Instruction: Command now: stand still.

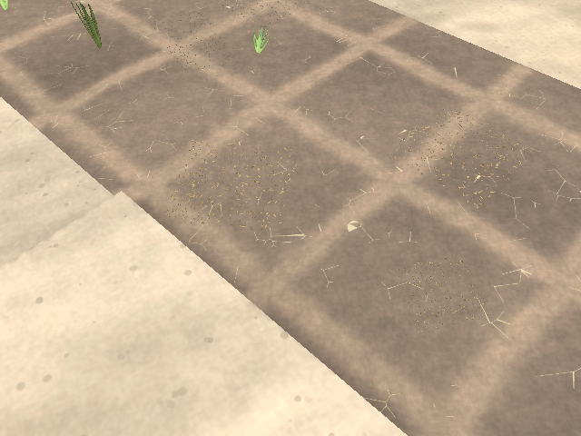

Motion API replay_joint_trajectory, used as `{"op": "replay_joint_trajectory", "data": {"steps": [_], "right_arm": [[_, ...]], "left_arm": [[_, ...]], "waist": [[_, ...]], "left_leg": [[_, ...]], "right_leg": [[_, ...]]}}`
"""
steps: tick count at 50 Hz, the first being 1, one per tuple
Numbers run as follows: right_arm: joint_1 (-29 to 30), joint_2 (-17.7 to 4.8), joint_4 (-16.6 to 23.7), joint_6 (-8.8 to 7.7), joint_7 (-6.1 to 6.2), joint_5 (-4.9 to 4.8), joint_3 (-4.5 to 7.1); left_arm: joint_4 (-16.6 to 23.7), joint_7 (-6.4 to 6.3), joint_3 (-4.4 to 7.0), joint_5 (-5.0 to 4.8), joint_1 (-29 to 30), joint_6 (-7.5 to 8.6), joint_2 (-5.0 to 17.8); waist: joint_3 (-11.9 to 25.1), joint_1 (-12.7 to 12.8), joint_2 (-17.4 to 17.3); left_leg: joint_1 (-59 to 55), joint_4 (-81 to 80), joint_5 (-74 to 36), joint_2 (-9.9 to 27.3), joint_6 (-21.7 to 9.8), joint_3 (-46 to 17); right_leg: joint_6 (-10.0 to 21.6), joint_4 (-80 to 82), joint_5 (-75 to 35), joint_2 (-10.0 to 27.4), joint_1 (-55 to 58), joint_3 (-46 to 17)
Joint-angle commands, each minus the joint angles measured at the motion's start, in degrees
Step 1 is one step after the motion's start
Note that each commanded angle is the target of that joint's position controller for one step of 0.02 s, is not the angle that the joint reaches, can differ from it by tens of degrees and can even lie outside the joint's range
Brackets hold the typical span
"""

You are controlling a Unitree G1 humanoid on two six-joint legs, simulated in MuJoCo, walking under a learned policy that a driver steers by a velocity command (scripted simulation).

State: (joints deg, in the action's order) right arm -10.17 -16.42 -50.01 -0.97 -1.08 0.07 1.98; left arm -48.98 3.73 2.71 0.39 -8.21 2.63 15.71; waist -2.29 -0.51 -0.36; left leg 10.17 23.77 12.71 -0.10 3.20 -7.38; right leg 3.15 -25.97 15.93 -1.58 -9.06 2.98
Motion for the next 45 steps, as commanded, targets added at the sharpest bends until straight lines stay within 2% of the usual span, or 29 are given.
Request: {"op": "replay_joint_trajectory", "data": {"steps": [1, 6, 8, 11, 12, 13, 14, 17, 18, 19, 20, 21, 22, 24, 27, 28, 29, 31, 32, 33, 34, 35, 36, 37, 38, 41, 43, 44, 45], "right_arm": [[0.4, -5.8, -0.2, 0.16, 1.29, 0.5, 1.11], [0.7, -11.5, 0.6, -0.18, 1.19, 1.99, 3.23], [2.0, -7.0, 0.6, -0.99, 1.56, 4.37, 2.14], [6.5, -4.3, 1.1, -0.2, 0.12, 1.46, 1.52], [1.0, -3.0, 0.2, -2.14, 0.31, 5.41, 1.51], [6.3, -3.8, 0.1, -1.21, -0.21, 1.32, 1.75], [1.0, -2.7, -0.2, -2.58, -0.54, 4.78, 1.43], [-0.7, -3.5, -2.9, -2.15, -0.52, 0.89, 2.25], [-4.0, -4.6, -2.5, -4.19, -1.63, 2.7, 2.08], [-11.7, -6.6, -5.6, -2.96, -0.07, 2.0, 3.18], [-21.8, -11.1, -3.6, -5.22, 0.49, 3.91, 3.42], [-22.4, -15.4, -10.0, -2.91, 1.18, 1.28, 5.36], [-17.7, -11.9, -7.4, -2.47, 1.06, 1.03, 4.09], [-12.4, 2.4, -4.3, -6.75, 0.51, 4.69, -0.87], [-10.7, 0.5, -3.3, -6.58, 0.75, 4.14, -1.4], [-10.1, -7.8, -5.3, -5.28, 0.93, -0.57, 1.41], [-13.4, 0.1, -3.7, -5.84, 0.18, 4.73, -1.26], [-17.3, 1.8, -5.9, -6.02, -0.71, 5.64, -1.9], [-15.8, -3.4, -7.7, -4.99, 0.4, -1.09, 0.23], [-20.1, 0.3, -7.4, -5.66, -1.59, 4.53, -1.91], [-21.3, -0.9, -8.3, -5.72, -2.47, 4.86, -1.22], [-17.1, -3.6, -8.6, -4.69, -0.03, -1.08, 0.39], [-18.7, -3.2, -9.1, -4.36, 0.76, -1.3, 0.01], [-19.3, -2.9, -9.8, -4.26, 1.42, -0.73, -0.01], [-22.7, -0.2, -10.7, -4.91, -1.64, 7.32, -1.59], [-16.6, -4.1, -9.4, -3.34, 1.29, -0.41, 1.23], [-25.6, 4.4, -8.3, -3.26, 1.53, -2.24, -0.59], [-25.0, 3.8, -9.1, -4.8, -3.49, 7.56, -1.13], [-15.5, 0.0, -6.5, -5.45, -3.96, 6.24, 1.08]], "left_arm": [[1.4, -2.62, 1.4, 0.4, 0.4, -1.29, 6.7], [-1.2, -1.84, 4.0, 2.27, -8.6, -0.64, 13.9], [-1.9, -2.73, 2.58, 3.21, -12.0, 0.5, 9.0], [-2.9, -3.73, 2.91, 0.95, -6.2, -1.54, 9.4], [-0.8, -4.46, 0.77, 2.95, -6.2, 1.95, 3.4], [-3.8, -3.83, 3.05, 0.81, -4.9, 0.35, 10.5], [-1.2, -4.29, 1.17, 2.99, -4.9, 2.25, 6.0], [-4.0, -3.25, 3.36, -0.71, -3.8, 0.39, 12.4], [-3.6, -2.59, 1.4, 3.67, -7.5, 0.9, 8.6], [-4.0, -2.77, 1.88, -0.05, -4.7, 0.06, 7.3], [-1.4, -0.78, -1.21, 6.08, -6.6, 2.29, -0.8], [0.0, -2.33, 1.61, 0.52, 0.7, 0.57, 6.0], [-0.2, -2.67, 1.44, -0.08, -0.4, 0.24, 6.3], [-3.0, -2.4, 1.16, 5.62, -4.6, 3.77, 3.3], [-2.3, -1.67, 0.4, 4.23, -1.8, 3.11, 0.5], [-1.3, -0.99, 1.43, 0.1, -0.4, 0.94, 4.4], [-2.2, -0.01, -0.39, 3.63, -0.8, 1.4, -0.7], [-0.5, 0.08, -1.28, 4.19, 5.2, 1.06, -2.3], [2.4, -0.4, -0.09, 0.43, 10.4, 0.17, 1.1], [1.3, 0.05, -2.04, 3.65, 9.4, 0.31, -2.9], [1.3, 0.02, -1.59, 3.85, 9.3, 0.2, -1.8], [3.3, -0.6, -0.11, 0.06, 12.9, -0.15, 2.3], [4.0, -0.95, -0.35, -0.11, 14.4, -0.14, 1.6], [4.8, -1.21, -0.31, 0.02, 14.4, -0.01, 1.1], [3.4, -0.81, -1.88, 3.52, 12.7, -0.09, -2.0], [-2.1, -2.28, 1.71, 0.58, -5.1, 1.05, 5.5], [-4.8, -3.35, 4.44, 1.98, -20.9, 1.26, 14.0], [-6.6, -2.03, 0.33, 4.46, -27.5, 2.7, 3.1], [-6.8, -1.87, 1.07, 4.13, -19.1, 4.24, 3.3]], "waist": [[5.5, 1.7, 0.4], [-6.4, 3.4, 6.0], [-9.4, 4.9, 8.1], [-5.2, 3.5, 6.5], [-1.3, 1.7, 5.1], [-5.8, 2.6, 7.7], [-1.9, 0.5, 3.9], [-5.2, -1.5, 7.4], [-0.9, -1.3, -1.6], [0.4, -5.9, 2.6], [7.9, -8.6, -17.8], [-2.0, -8.2, -9.9], [-5.1, -4.6, -3.2], [-5.2, -2.5, -8.4], [-4.8, 0.1, -2.5], [-6.2, 1.9, -0.8], [-1.2, -0.4, -3.5], [-4.8, -1.7, -3.0], [-9.2, -1.0, -3.9], [-1.6, -2.4, -3.4], [-5.1, -2.3, -4.8], [-9.1, -1.2, -4.9], [-7.9, -2.4, -5.4], [-8.2, -1.8, -5.6], [-1.3, -0.4, -4.6], [2.7, 6.3, -4.2], [20.3, 8.2, 15.1], [23.8, 10.5, 13.4], [2.6, 8.0, 11.6]], "left_leg": [[0.3, -0.4, -17.7, 3.1, -1.6, -1.3], [13.9, 7.0, 17.7, -2.1, -2.6, 5.0], [21.7, 20.3, 16.3, 2.5, -3.3, 3.8], [21.0, 19.5, 10.1, 3.4, -4.4, 7.8], [12.6, 19.2, 16.4, 3.6, -5.9, 6.3], [15.2, 15.5, 8.2, 2.7, -5.4, 9.9], [5.2, 13.7, 11.6, 2.6, -6.4, 8.5], [-1.7, 0.5, -0.9, -1.7, -6.5, 15.2], [-11.8, 0.4, -4.3, -0.7, -8.0, 10.0], [-16.1, -3.4, 6.0, 4.9, -8.9, 4.5], [-32.6, -10.7, 12.2, 18.8, -23.9, -23.0], [-23.6, -14.4, 15.5, 23.3, -20.7, -26.9], [-18.5, -13.9, 14.6, 21.1, -18.3, -22.5], [-16.1, -18.6, 17.1, 17.5, -18.3, -16.2], [-11.4, -21.6, 4.2, 14.0, -16.7, -5.7], [-9.9, -18.3, -13.5, 11.6, -13.2, -1.3], [-10.5, -20.9, -8.2, 11.8, -16.3, 1.3], [-8.0, -21.5, -12.0, 11.4, -17.3, 3.1], [-5.5, -18.9, -22.2, 9.1, -13.4, 5.0], [-5.5, -20.5, -17.1, 11.6, -17.1, 4.7], [-8.1, -20.4, -18.0, 13.5, -18.3, 3.2], [-6.9, -18.8, -22.7, 9.7, -13.3, 6.3], [-6.9, -17.5, -23.1, 10.1, -12.5, 6.0], [-7.6, -16.6, -26.8, 11.2, -12.0, 5.4], [-9.8, -18.1, -28.0, 17.1, -15.7, 1.8], [-12.5, 7.2, -45.0, 9.5, -9.4, 9.5], [17.0, 47.8, 4.4, -3.5, -5.3, 12.5], [25.6, 52.3, 12.5, -5.0, -9.2, -6.7], [35.7, 56.6, 10.6, -2.5, -10.5, -2.7]], "right_leg": [[-0.5, 3.9, -21.5, 7.4, 6.2, -5.6], [9.2, 16.2, 28.4, 13.8, 2.2, -17.3], [14.3, 22.4, 30.2, 25.6, 4.1, -28.7], [9.2, 19.8, 11.2, 16.4, 8.0, -17.9], [10.7, 23.5, 15.1, 19.9, 6.6, -18.7], [8.4, 19.7, 8.6, 14.0, 5.2, -13.5], [9.5, 22.6, 13.4, 16.8, 2.2, -13.6], [6.6, 12.4, 4.5, 10.2, -1.6, -6.2], [10.0, 10.7, 9.4, 13.1, -4.6, -9.1], [4.6, -4.0, -1.4, 7.4, -9.9, -1.3], [1.8, -21.5, 12.7, -1.6, -25.8, -2.4], [1.8, -34.1, 20.5, 0.2, -35.4, -1.8], [2.6, -37.0, 14.0, 3.3, -34.9, -6.2], [6.3, -40.5, 5.4, 4.6, -34.8, -10.6], [5.5, -34.6, -3.5, 5.5, -31.6, -8.0], [1.5, -32.6, -6.4, 6.0, -30.4, -1.9], [1.8, -29.3, -9.5, 6.6, -29.0, -4.2], [0.4, -19.2, -14.0, 6.7, -29.5, -2.2], [-1.9, -18.2, -12.9, 4.9, -28.2, 3.2], [-0.8, -13.0, -14.5, 6.1, -23.6, -1.5], [-0.7, -12.0, -15.5, 5.4, -25.9, -1.9], [-1.5, -10.5, -14.5, 3.5, -25.5, 4.3], [-1.5, -9.1, -13.6, 3.2, -22.8, 4.4], [-0.9, -7.6, -13.6, 3.2, -20.8, 3.3], [0.7, -8.6, -17.8, 4.5, -17.5, -4.5], [3.9, -3.5, -7.5, -1.2, -1.6, 4.2], [14.8, 2.6, 4.1, 23.4, 29.1, -34.8], [15.8, 11.1, 26.4, 18.3, 31.8, -45.5], [13.3, 12.4, 25.2, 17.6, 18.9, -37.8]]}}
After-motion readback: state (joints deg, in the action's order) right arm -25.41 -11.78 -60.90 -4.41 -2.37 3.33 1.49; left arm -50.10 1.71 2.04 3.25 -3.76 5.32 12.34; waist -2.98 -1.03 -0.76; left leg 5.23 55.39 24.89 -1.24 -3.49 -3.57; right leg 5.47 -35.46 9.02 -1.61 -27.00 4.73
